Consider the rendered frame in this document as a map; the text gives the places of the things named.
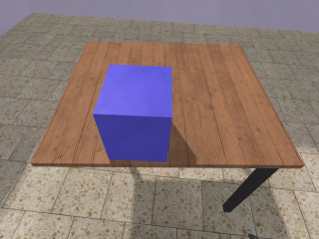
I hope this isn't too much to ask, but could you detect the carton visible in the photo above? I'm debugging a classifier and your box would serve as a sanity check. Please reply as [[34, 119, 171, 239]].
[[93, 64, 172, 162]]

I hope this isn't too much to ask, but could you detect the table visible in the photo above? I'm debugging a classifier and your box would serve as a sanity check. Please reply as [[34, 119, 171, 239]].
[[30, 41, 305, 212]]

